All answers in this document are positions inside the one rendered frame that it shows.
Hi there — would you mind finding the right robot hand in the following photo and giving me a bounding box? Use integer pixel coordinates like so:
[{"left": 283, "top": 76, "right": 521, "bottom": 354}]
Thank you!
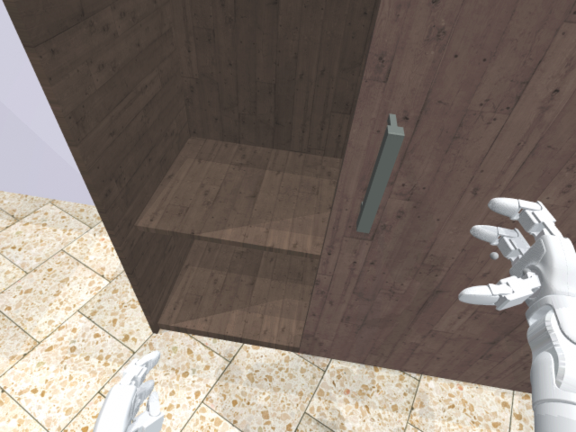
[{"left": 458, "top": 198, "right": 576, "bottom": 311}]

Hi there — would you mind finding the right robot forearm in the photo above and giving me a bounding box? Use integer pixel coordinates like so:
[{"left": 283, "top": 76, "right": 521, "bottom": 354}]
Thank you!
[{"left": 526, "top": 294, "right": 576, "bottom": 432}]

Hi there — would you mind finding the wardrobe door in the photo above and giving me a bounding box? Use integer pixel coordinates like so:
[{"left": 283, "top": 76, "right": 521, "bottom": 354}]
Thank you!
[{"left": 299, "top": 0, "right": 576, "bottom": 393}]

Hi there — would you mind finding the left robot hand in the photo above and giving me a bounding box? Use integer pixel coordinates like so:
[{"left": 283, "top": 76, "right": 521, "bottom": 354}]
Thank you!
[{"left": 93, "top": 350, "right": 165, "bottom": 432}]

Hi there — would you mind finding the handle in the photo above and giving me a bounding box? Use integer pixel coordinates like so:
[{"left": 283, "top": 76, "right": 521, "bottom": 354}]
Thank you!
[{"left": 356, "top": 113, "right": 405, "bottom": 233}]

